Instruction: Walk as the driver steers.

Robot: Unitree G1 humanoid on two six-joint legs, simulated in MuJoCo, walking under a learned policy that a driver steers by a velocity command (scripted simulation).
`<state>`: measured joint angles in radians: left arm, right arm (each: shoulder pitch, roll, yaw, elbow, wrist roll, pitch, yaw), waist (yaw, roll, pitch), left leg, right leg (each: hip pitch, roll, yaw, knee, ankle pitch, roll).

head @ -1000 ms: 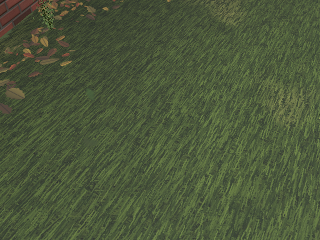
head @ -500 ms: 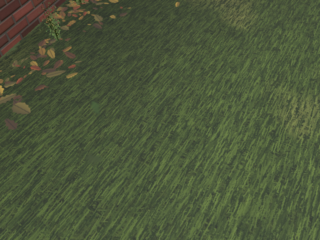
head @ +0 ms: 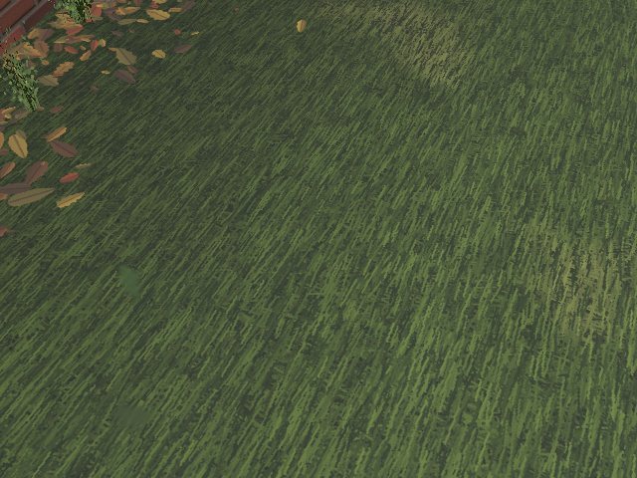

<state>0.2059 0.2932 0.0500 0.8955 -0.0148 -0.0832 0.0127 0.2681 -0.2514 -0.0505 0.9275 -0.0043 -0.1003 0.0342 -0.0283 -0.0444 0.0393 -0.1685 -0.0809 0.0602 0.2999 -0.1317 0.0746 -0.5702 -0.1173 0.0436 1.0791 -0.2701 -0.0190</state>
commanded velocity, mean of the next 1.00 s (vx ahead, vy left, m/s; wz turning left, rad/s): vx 0.17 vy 0.00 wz -0.46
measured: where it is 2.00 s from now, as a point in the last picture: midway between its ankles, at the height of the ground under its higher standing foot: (512, 396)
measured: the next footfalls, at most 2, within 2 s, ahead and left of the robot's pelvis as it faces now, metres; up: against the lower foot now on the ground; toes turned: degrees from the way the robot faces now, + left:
right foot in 0.26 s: +0.28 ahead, -0.13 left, +0.00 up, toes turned -5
left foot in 0.72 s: +0.30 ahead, +0.09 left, +0.00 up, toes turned -26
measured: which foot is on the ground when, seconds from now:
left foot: down 0.00-0.26, up 0.28-0.70, down 0.72-1.00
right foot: up 0.00-0.24, down 0.26-0.72, up 0.74-1.00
